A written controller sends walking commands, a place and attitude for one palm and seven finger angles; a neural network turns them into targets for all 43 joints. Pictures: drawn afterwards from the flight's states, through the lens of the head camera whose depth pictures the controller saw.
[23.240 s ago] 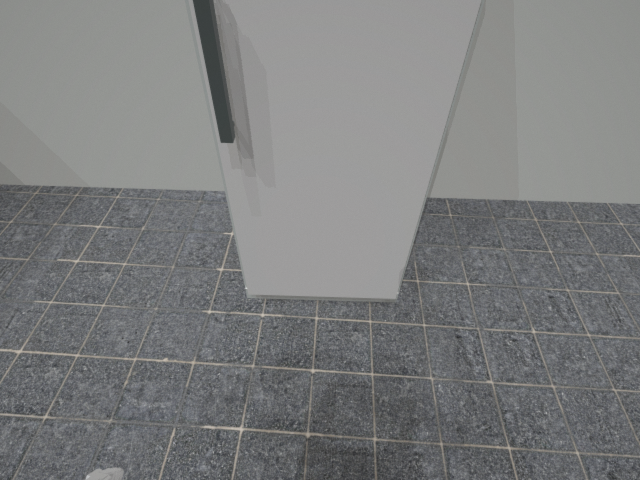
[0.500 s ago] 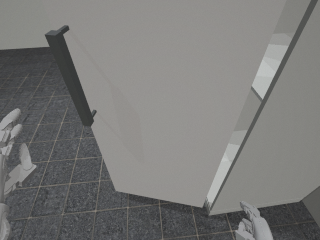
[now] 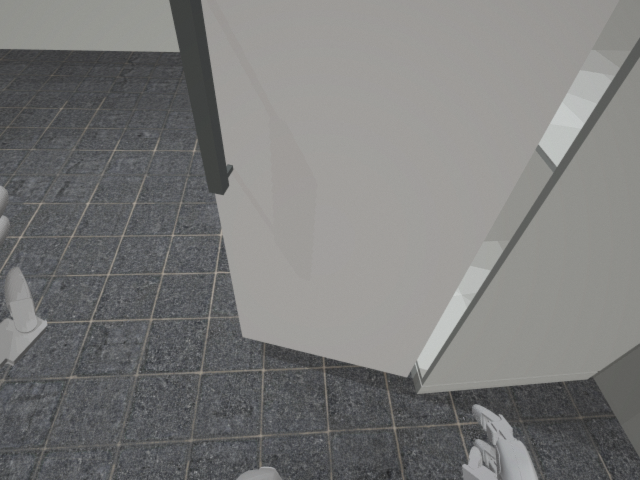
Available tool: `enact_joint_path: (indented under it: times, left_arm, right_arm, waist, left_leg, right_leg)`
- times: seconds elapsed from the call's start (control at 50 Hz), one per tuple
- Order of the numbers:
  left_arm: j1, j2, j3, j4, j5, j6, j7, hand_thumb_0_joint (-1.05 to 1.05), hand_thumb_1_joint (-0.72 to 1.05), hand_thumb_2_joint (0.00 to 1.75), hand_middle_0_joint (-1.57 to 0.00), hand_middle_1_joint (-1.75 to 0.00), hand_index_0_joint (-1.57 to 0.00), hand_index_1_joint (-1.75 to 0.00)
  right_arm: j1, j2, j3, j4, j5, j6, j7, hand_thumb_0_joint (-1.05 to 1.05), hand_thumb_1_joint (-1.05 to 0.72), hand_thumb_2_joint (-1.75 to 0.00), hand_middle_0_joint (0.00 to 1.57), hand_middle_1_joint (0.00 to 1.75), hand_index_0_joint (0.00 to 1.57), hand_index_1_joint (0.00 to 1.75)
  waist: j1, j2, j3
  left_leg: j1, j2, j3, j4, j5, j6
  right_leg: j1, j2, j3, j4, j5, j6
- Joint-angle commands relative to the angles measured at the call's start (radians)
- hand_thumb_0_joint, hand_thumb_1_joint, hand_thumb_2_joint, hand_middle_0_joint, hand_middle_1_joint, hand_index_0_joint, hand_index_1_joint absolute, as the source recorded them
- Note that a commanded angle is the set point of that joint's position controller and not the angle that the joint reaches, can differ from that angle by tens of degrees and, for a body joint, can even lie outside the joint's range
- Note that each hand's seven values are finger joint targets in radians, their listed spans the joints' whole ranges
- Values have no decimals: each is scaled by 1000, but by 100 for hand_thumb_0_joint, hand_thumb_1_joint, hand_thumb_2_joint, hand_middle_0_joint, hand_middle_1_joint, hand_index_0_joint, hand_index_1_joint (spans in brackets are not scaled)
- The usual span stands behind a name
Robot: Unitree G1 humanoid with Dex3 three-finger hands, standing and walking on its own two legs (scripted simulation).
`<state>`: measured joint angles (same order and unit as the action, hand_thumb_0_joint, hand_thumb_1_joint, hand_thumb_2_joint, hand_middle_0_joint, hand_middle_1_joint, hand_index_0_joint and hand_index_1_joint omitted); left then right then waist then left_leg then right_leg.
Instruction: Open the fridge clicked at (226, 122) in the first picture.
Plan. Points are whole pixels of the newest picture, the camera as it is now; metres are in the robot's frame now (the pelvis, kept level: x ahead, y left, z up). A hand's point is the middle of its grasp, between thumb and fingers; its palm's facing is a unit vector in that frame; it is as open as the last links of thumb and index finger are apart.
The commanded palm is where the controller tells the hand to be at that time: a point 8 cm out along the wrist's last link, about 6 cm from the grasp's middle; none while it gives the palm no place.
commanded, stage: step back with the hand held close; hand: left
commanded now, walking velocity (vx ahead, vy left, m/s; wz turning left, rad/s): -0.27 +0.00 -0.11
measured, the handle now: (211, 103) +0.59 +0.22 +0.16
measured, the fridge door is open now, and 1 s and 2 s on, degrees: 71 71 71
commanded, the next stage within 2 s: stop stepping back and stand still in 0.34 s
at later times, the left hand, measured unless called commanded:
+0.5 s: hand out of the picture +0.07 +0.29 +0.19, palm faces +0.49 -0.78 -0.38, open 7.4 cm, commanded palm +0.03 +0.32 +0.19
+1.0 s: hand out of the picture -0.02 +0.31 +0.19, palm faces +0.49 -0.80 -0.35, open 7.4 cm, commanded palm -0.08 +0.34 +0.19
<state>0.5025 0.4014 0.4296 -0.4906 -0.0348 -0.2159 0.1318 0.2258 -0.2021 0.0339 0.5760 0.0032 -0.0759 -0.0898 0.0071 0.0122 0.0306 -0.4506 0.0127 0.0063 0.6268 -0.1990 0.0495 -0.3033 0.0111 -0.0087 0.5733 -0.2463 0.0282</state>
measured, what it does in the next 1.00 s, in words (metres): walks backwards: left foot, then right foot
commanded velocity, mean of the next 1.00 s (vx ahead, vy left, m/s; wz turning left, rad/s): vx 0.00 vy -0.03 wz -0.06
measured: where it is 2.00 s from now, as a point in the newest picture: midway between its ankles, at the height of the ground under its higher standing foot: outside the picture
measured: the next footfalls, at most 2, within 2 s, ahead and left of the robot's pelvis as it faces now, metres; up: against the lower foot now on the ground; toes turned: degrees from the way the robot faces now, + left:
left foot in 0.52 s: +0.02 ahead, +0.12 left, +0.00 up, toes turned +3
right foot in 0.82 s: -0.19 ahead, -0.05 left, +0.00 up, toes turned -6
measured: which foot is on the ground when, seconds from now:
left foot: down 0.00-0.36, up 0.38-0.50, down 0.52-0.78, up 0.80-1.00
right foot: down 0.00-0.50, up 0.52-0.80, down 0.82-1.00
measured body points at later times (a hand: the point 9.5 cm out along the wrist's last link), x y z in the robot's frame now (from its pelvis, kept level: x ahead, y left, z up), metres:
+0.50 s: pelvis -0.11 +0.02 -0.01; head -0.13 +0.05 +0.44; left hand +0.04 +0.33 +0.21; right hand +0.07 -0.22 -0.07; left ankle -0.03 +0.11 -0.71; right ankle +0.00 -0.14 -0.72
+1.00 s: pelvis -0.23 +0.04 +0.01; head -0.27 +0.05 +0.46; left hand -0.05 +0.35 +0.21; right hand -0.11 -0.22 -0.07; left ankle -0.18 +0.17 -0.70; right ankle -0.27 -0.05 -0.72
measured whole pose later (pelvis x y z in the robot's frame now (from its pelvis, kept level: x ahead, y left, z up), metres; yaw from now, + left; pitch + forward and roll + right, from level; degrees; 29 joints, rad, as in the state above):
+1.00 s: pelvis -0.23 +0.04 +0.01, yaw -2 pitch -1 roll +1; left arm 0.46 0.40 0.39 -0.40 -0.04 -0.17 0.18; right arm 0.30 -0.23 0.00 0.69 0.00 -0.07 -0.09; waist 0.02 -0.04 -0.10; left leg -0.41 0.07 0.08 0.75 -0.36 -0.01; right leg -0.15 0.01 -0.04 0.49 -0.34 -0.05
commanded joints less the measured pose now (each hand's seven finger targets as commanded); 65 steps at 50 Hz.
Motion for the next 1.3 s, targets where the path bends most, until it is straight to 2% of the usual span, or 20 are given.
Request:
enact_joint_path:
  times: [0.0,0.28,0.36,0.44,0.46,0.5,0.56,0.7,0.76,0.8,0.82,0.86,0.98,1.02,1.06,1.16,1.2,1.24,1.26,1.28]
  left_arm:
    - [-66,181,114,-232,-5,-96,30,0,90,90,-20,-30,-20,-30]
    - [-16,210,157,-236,-19,-121,18,0,90,90,-20,-30,-20,-30]
    - [-44,230,134,-219,-7,-95,35,0,90,90,-20,-30,-20,-30]
    - [-242,183,58,-170,8,-62,41,0,90,90,-20,-30,-20,-30]
    - [-251,189,69,-129,4,-61,39,0,90,90,-20,-30,-20,-30]
    - [-333,193,87,-228,18,-88,50,0,90,90,-20,-30,-20,-30]
    - [-163,183,94,-248,9,-76,20,0,90,90,-20,-30,-20,-30]
    - [-41,203,75,-337,-15,6,64,0,90,90,-20,-30,-20,-30]
    - [-71,242,102,-300,-6,28,54,0,90,90,-20,-30,-20,-30]
    - [-169,354,218,-207,-15,-18,65,0,90,90,-20,-30,-20,-30]
    - [-128,193,94,-57,-21,-8,50,0,90,90,-20,-30,-20,-30]
    - [-141,174,54,-15,-8,3,42,0,90,90,-20,-30,-20,-30]
    - [-176,184,33,-156,9,-27,69,0,90,90,-20,-30,-20,-30]
    - [-189,213,69,-273,4,-45,69,0,90,90,-20,-30,-20,-30]
    - [-134,244,111,-240,6,-59,62,0,90,90,-20,-30,-20,-30]
    - [-17,210,125,-254,16,-43,62,0,90,90,-20,-30,-20,-30]
    - [4,211,138,-210,18,-42,65,0,90,90,-20,-30,-20,-30]
    - [-32,230,153,-185,8,-39,71,0,90,90,-20,-30,-20,-30]
    - [-21,210,139,-151,5,-48,72,0,90,90,-20,-30,-20,-30]
    - [-110,1,-248,564,108,127,-62,0,90,90,-20,-30,-20,-30]
  right_arm:
    - [-94,-136,-68,-129,-11,-86,-15,0,-90,-90,20,30,20,30]
    - [-129,-130,-90,-134,-13,-111,4,0,-90,-90,20,30,20,30]
    - [-101,-96,-96,-83,-15,-70,21,0,-90,-90,20,30,20,30]
    - [-73,-100,-57,-67,-16,-58,2,0,-90,-90,20,30,20,30]
    - [-62,-140,-70,-55,-6,-70,-15,0,-90,-90,20,30,20,30]
    - [-64,-163,-87,-89,-12,-112,-25,0,-90,-90,20,30,20,30]
    - [-90,-160,-112,-84,1,-142,32,0,-90,-90,20,30,20,30]
    - [-116,-109,-75,-80,-37,-95,34,0,-90,-90,20,30,20,30]
    - [-84,-94,-81,-54,-15,-46,32,0,-90,-90,20,30,20,30]
    - [-119,-111,-53,-47,-37,-43,28,0,-90,-90,20,30,20,30]
    - [-79,-98,-70,-46,-6,-44,19,0,-90,-90,20,30,20,30]
    - [-117,-136,-82,-52,3,-46,1,0,-90,-90,20,30,20,30]
    - [-76,-124,-65,-64,-16,-86,-37,0,-90,-90,20,30,20,30]
    - [-71,-172,-83,-83,-11,-95,-37,0,-90,-90,20,30,20,30]
    - [-65,-138,-72,-53,-21,-99,-22,0,-90,-90,20,30,20,30]
    - [-86,-132,-74,-66,-16,-96,13,0,-90,-90,20,30,20,30]
    - [-74,-125,-82,-79,-14,-83,19,0,-90,-90,20,30,20,30]
    - [-88,-115,-82,-69,-12,-84,27,0,-90,-90,20,30,20,30]
    - [-60,-111,-80,-53,-14,-86,29,0,-90,-90,20,30,20,30]
    - [-109,-212,-105,92,-16,-75,116,0,-90,-90,20,30,20,30]
  waist:
    - [-2,22,-98]
    - [20,180,-179]
    - [15,-243,-99]
    - [-28,-189,2]
    - [-38,-38,14]
    - [-16,383,-57]
    - [-11,182,-122]
    - [9,343,-165]
    - [6,-171,-96]
    - [-8,-157,-44]
    - [-18,-173,-26]
    - [-12,-79,107]
    - [-11,-106,-50]
    - [-24,233,-89]
    - [-33,259,-57]
    - [-11,240,-46]
    - [-9,49,-45]
    - [1,-214,-37]
    - [-17,-167,-39]
    - [-49,-54,46]
  left_leg:
    - [-31,53,-86,-168,-365,-11]
    - [-96,180,-114,-328,-414,-1]
    - [146,-35,37,442,-237,-109]
    - [195,11,10,73,-277,-62]
    - [203,35,-23,-159,-260,-46]
    - [-37,378,-435,-490,-549,117]
    - [-8,321,-342,-460,-632,71]
    - [-5,163,-46,-547,-479,-144]
    - [-13,-9,91,272,-212,-94]
    - [-146,42,-6,654,-187,-92]
    - [-258,39,-18,584,-182,-82]
    - [-228,81,-35,448,-130,-71]
    - [251,32,145,-161,-147,-29]
    - [448,268,-239,-278,-121,76]
    - [266,389,-426,-435,-355,139]
    - [-103,210,-36,-318,-502,17]
    - [-164,98,61,-38,-458,-23]
    - [-206,10,49,380,-321,-54]
    - [-204,36,2,416,-269,-59]
    - [-292,142,35,440,-341,-59]
  right_leg:
    - [5,-53,149,-153,-185,-73]
    - [139,46,30,49,-195,-69]
    - [-389,-344,537,-457,-535,-241]
    - [-351,-173,175,-260,-264,-84]
    - [-331,-113,138,-95,-275,-56]
    - [-185,72,32,575,-297,0]
    - [-191,75,41,770,-233,6]
    - [297,145,-168,40,-369,-88]
    - [78,-242,251,-387,-193,-205]
    - [-88,-390,379,-441,-308,-309]
    - [30,-314,350,-418,-458,-263]
    - [-49,-297,378,-423,-432,-239]
    - [-8,-150,105,-174,-266,-155]
    - [-220,-9,-7,179,-197,-60]
    - [-200,-15,13,372,-315,-37]
    - [246,19,-119,24,-170,-46]
    - [245,-64,62,-152,-258,-104]
    - [129,-349,573,-381,-346,-247]
    - [144,-356,517,-348,-201,-271]
    - [76,-440,129,-122,427,-224]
